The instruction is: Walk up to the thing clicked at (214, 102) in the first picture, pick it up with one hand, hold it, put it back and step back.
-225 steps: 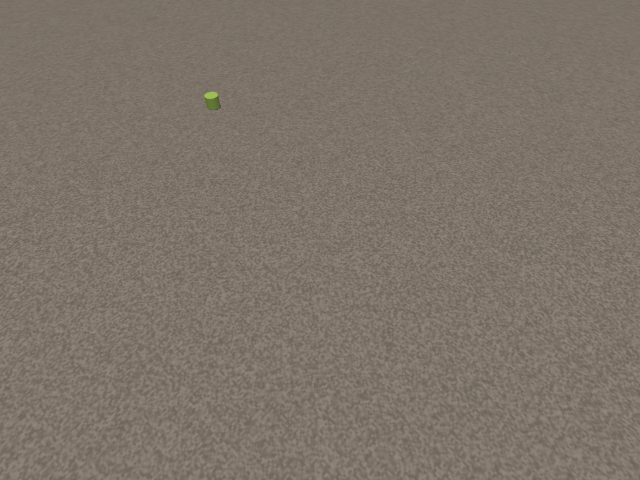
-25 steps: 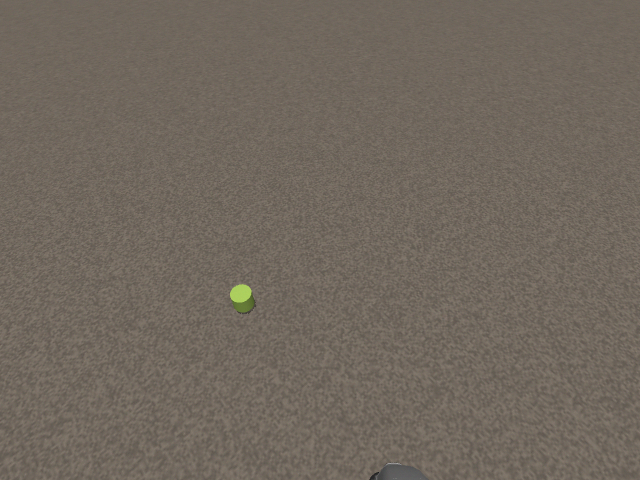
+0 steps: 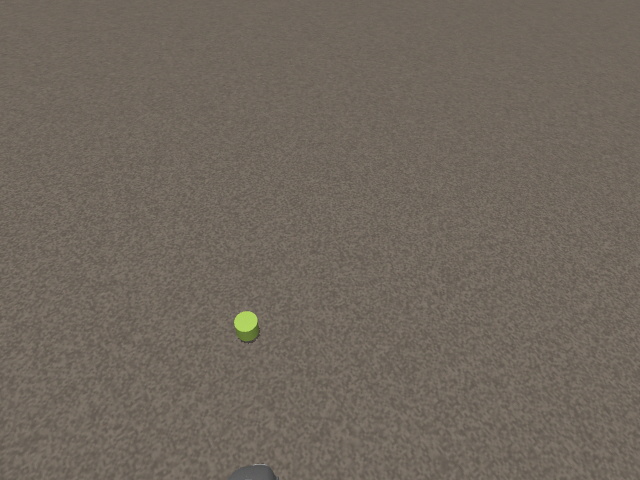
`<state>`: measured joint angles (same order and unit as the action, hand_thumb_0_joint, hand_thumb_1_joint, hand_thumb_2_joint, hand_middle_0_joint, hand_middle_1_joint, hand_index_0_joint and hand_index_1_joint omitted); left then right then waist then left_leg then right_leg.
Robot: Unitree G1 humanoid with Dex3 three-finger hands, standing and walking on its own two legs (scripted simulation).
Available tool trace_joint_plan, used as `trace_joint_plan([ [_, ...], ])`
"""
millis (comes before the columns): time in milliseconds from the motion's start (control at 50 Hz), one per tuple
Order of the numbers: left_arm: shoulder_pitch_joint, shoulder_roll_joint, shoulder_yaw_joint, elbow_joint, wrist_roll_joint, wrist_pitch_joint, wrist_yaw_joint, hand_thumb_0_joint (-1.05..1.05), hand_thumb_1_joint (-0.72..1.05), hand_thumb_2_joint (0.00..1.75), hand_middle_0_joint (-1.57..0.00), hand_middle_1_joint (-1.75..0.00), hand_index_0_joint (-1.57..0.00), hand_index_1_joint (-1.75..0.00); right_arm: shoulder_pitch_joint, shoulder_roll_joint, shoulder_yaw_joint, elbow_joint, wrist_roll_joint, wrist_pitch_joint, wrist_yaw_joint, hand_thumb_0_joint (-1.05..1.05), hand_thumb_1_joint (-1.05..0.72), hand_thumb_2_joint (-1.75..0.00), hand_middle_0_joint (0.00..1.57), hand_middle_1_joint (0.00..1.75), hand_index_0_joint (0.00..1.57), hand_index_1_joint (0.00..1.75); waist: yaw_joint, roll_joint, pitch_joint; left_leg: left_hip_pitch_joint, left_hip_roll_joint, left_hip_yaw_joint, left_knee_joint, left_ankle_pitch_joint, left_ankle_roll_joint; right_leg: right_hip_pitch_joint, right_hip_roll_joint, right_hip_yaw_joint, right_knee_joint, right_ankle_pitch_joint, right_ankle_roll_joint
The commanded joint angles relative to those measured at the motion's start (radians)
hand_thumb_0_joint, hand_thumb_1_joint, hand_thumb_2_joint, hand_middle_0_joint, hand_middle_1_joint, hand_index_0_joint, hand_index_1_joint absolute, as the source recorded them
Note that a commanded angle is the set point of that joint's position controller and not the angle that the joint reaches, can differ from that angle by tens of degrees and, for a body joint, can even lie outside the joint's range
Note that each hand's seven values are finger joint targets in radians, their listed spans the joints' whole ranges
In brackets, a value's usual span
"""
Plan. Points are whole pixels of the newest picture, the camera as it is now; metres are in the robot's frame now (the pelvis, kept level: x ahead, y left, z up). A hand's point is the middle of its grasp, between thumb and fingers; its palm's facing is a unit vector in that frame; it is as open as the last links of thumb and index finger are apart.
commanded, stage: walk up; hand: left
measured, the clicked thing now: (246, 326) +0.67 +0.24 -0.72
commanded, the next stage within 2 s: none
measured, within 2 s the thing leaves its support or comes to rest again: neither
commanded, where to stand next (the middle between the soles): +0.25 -0.01 m, yaw -2 degrees
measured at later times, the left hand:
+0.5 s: hand (147, 424) +0.20 +0.26 -0.13, palm faces -0.10 -0.90 -0.43, open 7.4 cm
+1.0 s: hand (169, 397) +0.25 +0.25 -0.16, palm faces -0.05 -0.95 -0.31, open 7.4 cm
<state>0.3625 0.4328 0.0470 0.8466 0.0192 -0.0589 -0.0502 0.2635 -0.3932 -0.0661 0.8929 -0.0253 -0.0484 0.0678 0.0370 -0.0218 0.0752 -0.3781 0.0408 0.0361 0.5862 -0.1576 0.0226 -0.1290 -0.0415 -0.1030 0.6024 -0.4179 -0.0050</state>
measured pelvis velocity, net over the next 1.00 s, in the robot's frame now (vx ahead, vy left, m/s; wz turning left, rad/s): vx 0.17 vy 0.00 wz -0.03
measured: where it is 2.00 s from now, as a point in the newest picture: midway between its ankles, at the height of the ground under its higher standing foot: outside the picture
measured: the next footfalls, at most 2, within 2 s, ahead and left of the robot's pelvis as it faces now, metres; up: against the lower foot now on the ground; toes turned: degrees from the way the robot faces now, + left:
right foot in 0.46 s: +0.24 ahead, -0.15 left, +0.00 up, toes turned -4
left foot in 0.80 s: +0.25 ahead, +0.12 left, +0.00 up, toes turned -2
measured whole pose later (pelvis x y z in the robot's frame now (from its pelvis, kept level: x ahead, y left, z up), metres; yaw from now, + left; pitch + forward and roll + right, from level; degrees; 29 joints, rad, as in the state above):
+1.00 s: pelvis +0.17 +0.00 +0.01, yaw -2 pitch -3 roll -1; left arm 0.17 0.39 0.00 0.99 0.00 -0.01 -0.02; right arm 0.16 -0.35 -0.01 1.01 -0.01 -0.01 0.01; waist 0.01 -0.04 0.08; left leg -0.30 0.02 0.00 0.60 -0.25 -0.01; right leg -0.27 -0.04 -0.03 0.57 -0.24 0.01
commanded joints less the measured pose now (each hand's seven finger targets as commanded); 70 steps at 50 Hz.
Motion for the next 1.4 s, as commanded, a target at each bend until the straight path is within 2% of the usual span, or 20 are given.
trace_joint_plan([
  [0, 0.063, 0.1, 0.028, -0.088, -0.025, -0.017, 0.02, 0.0, 0.9, 0.9, -0.2, -0.3, -0.2, -0.3, 0.202, -0.349, -0.099, -0.069, -0.008, -0.058, -0.042, 0.0, -0.9, -0.9, 0.2, 0.3, 0.2, 0.3, -0.104, 0.343, -0.106, 0.513, 0.332, -0.648, -0.339, -0.404, 0.165, -0.574, 0.09, 0.053, 0.476, -0.079, -0.043],
  [20, 0.038, 0.212, 0.055, -0.059, -0.014, -0.005, 0.036, 0.0, 0.9, 0.9, -0.2, -0.3, -0.2, -0.3, 0.179, -0.352, -0.102, -0.077, 0.022, -0.052, -0.038, 0.0, -0.9, -0.9, 0.2, 0.3, 0.2, 0.3, -0.108, 0.226, -0.072, 0.422, 0.386, -0.697, -0.345, -0.422, 0.237, -0.545, 0.021, 0.141, 0.55, -0.134, -0.053],
  [40, 0.008, 0.23, 0.053, -0.06, -0.011, -0.005, 0.039, 0.0, 0.9, 0.9, -0.2, -0.3, -0.2, -0.3, 0.155, -0.329, -0.095, -0.08, 0.026, -0.047, -0.04, 0.0, -0.9, -0.9, 0.2, 0.3, 0.2, 0.3, -0.092, 0.18, -0.021, 0.337, 0.372, -0.636, -0.342, -0.337, 0.242, -0.532, -0.003, 0.171, 0.569, -0.103, -0.053],
  [100, 0.054, 0.195, 0.051, -0.018, -0.022, 0.0, 0.027, 0.0, 0.9, 0.9, -0.2, -0.3, -0.2, -0.3, 0.08, -0.251, -0.06, -0.108, 0.029, -0.057, -0.05, 0.0, -0.9, -0.9, 0.2, 0.3, 0.2, 0.3, -0.043, 0.148, -0.008, 0.263, 0.24, -0.282, -0.31, 0.034, 0.144, -0.434, -0.037, 0.204, 0.478, 0.044, -0.04],
  [140, 0.061, 0.178, 0.051, -0.005, -0.022, 0.01, 0.018, 0.0, 0.9, 0.9, -0.2, -0.3, -0.2, -0.3, 0.071, -0.253, -0.061, -0.111, 0.027, -0.061, -0.051, 0.0, -0.9, -0.9, 0.2, 0.3, 0.2, 0.3, -0.038, 0.172, -0.016, 0.19, 0.214, -0.207, -0.313, 0.047, 0.164, -0.371, -0.035, 0.162, 0.445, 0.088, -0.02],
  [280, -0.05, 0.165, 0.054, -0.029, -0.007, 0.006, -0.002, 0.0, 0.9, 0.9, -0.2, -0.3, -0.2, -0.3, 0.066, -0.273, -0.065, -0.131, 0.015, -0.043, -0.041, 0.0, -0.9, -0.9, 0.2, 0.3, 0.2, 0.3, -0.065, 0.189, 0.051, 0.133, 0.189, -0.148, -0.377, -0.24, 0.196, -0.363, -0.056, 0.094, 0.171, 0.178, 0.015],
  [400, -0.003, 0.127, 0.045, 0.017, -0.006, -0.02, 0.03, 0.0, 0.9, 0.9, -0.2, -0.3, -0.2, -0.3, 0.015, -0.242, -0.044, -0.138, 0.023, -0.01, -0.048, 0.0, -0.9, -0.9, 0.2, 0.3, 0.2, 0.3, -0.008, 0.106, -0.024, 0.074, 0.176, -0.089, -0.107, 0.102, 0.155, -0.083, 0.015, 0.049, -0.073, 0.291, -0.003],
  [440, 0.068, 0.199, 0.064, 0.035, 0.001, -0.041, 0.049, 0.0, 0.9, 0.9, -0.2, -0.3, -0.2, -0.3, 0.064, -0.148, -0.012, -0.136, 0.035, -0.005, -0.051, 0.0, -0.9, -0.9, 0.2, 0.3, 0.2, 0.3, 0.023, -0.11, -0.136, 0.06, 0.068, -0.003, 0.204, 0.008, 0.081, 0.084, -0.068, 0.173, -0.218, 0.332, -0.044],
  [460, 0.067, 0.273, 0.081, 0.014, 0.003, -0.046, 0.056, 0.0, 0.9, 0.9, -0.2, -0.3, -0.2, -0.3, 0.112, -0.096, 0.009, -0.147, 0.035, -0.005, -0.049, 0.0, -0.9, -0.9, 0.2, 0.3, 0.2, 0.3, 0.001, -0.287, -0.168, -0.077, -0.032, 0.026, 0.366, -0.325, 0.032, 0.147, -0.292, 0.513, -0.27, 0.36, -0.111],
  [500, 0.01, 0.309, 0.081, -0.006, -0.013, -0.029, 0.054, 0.0, 0.9, 0.9, -0.2, -0.3, -0.2, -0.3, 0.108, -0.218, -0.028, -0.104, 0.019, 0.017, -0.071, 0.0, -0.9, -0.9, 0.2, 0.3, 0.2, 0.3, 0.006, -0.197, -0.082, -0.155, -0.021, -0.059, 0.456, -0.44, 0.023, 0.063, -0.37, 0.65, -0.281, 0.285, -0.264],
  [580, -0.058, 0.227, 0.051, -0.026, -0.016, -0.022, 0.063, 0.0, 0.9, 0.9, -0.2, -0.3, -0.2, -0.3, 0.1, -0.199, -0.025, -0.055, 0.03, 0.022, -0.066, 0.0, -0.9, -0.9, 0.2, 0.3, 0.2, 0.3, -0.027, -0.156, -0.086, -0.118, -0.004, -0.081, 0.416, -0.326, 0.0, 0.011, -0.23, 0.339, -0.231, 0.466, -0.21],
  [720, -0.14, 0.203, 0.035, -0.038, -0.005, 0.004, 0.066, 0.0, 0.9, 0.9, -0.2, -0.3, -0.2, -0.3, 0.037, -0.156, -0.014, -0.004, 0.02, 0.017, -0.067, 0.0, -0.9, -0.9, 0.2, 0.3, 0.2, 0.3, -0.027, -0.157, -0.116, 0.109, -0.025, -0.01, 0.068, -0.149, -0.026, -0.132, -0.182, 0.193, -0.112, 0.533, -0.185],
  [780, -0.177, 0.16, 0.013, -0.03, -0.025, 0.024, 0.061, 0.0, 0.9, 0.9, -0.2, -0.3, -0.2, -0.3, 0.036, -0.173, -0.023, 0.028, 0.011, 0.007, -0.078, 0.0, -0.9, -0.9, 0.2, 0.3, 0.2, 0.3, -0.059, -0.082, -0.11, 0.27, -0.011, -0.046, -0.096, 0.051, 0.002, -0.277, -0.159, 0.191, -0.044, 0.373, -0.106],
  [800, -0.183, 0.127, 0.003, -0.029, -0.032, 0.029, 0.059, 0.0, 0.9, 0.9, -0.2, -0.3, -0.2, -0.3, 0.01, -0.217, -0.03, 0.024, 0.003, 0.004, -0.081, 0.0, -0.9, -0.9, 0.2, 0.3, 0.2, 0.3, -0.049, 0.022, -0.107, 0.261, 0.091, -0.182, -0.13, 0.089, 0.029, -0.317, -0.108, 0.165, -0.024, 0.242, -0.065],
  [820, -0.159, 0.107, -0.002, -0.015, -0.041, 0.038, 0.058, 0.0, 0.9, 0.9, -0.2, -0.3, -0.2, -0.3, -0.079, -0.254, -0.028, -0.002, 0.006, -0.002, -0.08, 0.0, -0.9, -0.9, 0.2, 0.3, 0.2, 0.3, -0.006, 0.108, -0.091, 0.133, 0.211, -0.355, -0.227, -0.056, 0.089, -0.26, -0.027, 0.12, 0.004, 0.051, -0.025],
  [840, -0.146, 0.149, 0.011, 0.033, -0.038, 0.047, 0.064, 0.0, 0.9, 0.9, -0.2, -0.3, -0.2, -0.3, -0.139, -0.286, -0.029, 0.004, 0.021, 0.002, -0.075, 0.0, -0.9, -0.9, 0.2, 0.3, 0.2, 0.3, 0.001, 0.179, -0.062, -0.042, 0.245, -0.366, -0.258, -0.209, 0.145, -0.097, -0.007, 0.101, 0.073, -0.049, -0.03],
  [940, -0.175, 0.153, 0.009, 0.109, -0.025, 0.031, 0.049, 0.0, 0.9, 0.9, -0.2, -0.3, -0.2, -0.3, -0.169, -0.201, 0.01, 0.051, 0.02, 0.006, -0.066, 0.0, -0.9, -0.9, 0.2, 0.3, 0.2, 0.3, -0.004, 0.179, -0.055, -0.003, 0.104, -0.221, -0.228, -0.207, 0.024, -0.047, -0.042, 0.145, -0.123, 0.142, -0.036],
  [1060, -0.221, 0.14, -0.009, 0.173, -0.025, 0.026, 0.045, 0.0, 0.9, 0.9, -0.2, -0.3, -0.2, -0.3, -0.217, -0.199, 0.021, 0.091, 0.024, 0.009, -0.064, 0.0, -0.9, -0.9, 0.2, 0.3, 0.2, 0.3, -0.013, 0.137, -0.055, 0.082, 0.102, -0.217, -0.268, -0.232, 0.02, -0.075, -0.06, 0.149, -0.216, 0.126, -0.025],
  [1180, -0.261, 0.144, -0.012, 0.215, -0.025, 0.016, 0.045, 0.0, 0.9, 0.9, -0.2, -0.3, -0.2, -0.3, -0.218, -0.19, 0.027, 0.13, 0.033, 0.002, -0.067, 0.0, -0.9, -0.9, 0.2, 0.3, 0.2, 0.3, -0.028, 0.046, -0.131, 0.207, 0.089, -0.163, -0.234, 0.073, 0.013, -0.022, -0.09, 0.152, -0.265, 0.314, -0.012],
  [1380, -0.29, 0.134, -0.012, 0.252, -0.019, 0.019, 0.049, 0.0, 0.9, 0.9, -0.2, -0.3, -0.2, -0.3, -0.248, -0.179, 0.024, 0.179, 0.031, 0.019, -0.065, 0.0, -0.9, -0.9, 0.2, 0.3, 0.2, 0.3, -0.032, -0.009, -0.118, 0.257, 0.08, -0.142, -0.263, 0.055, 0.005, -0.031, -0.105, 0.151, -0.333, 0.274, -0.005],
])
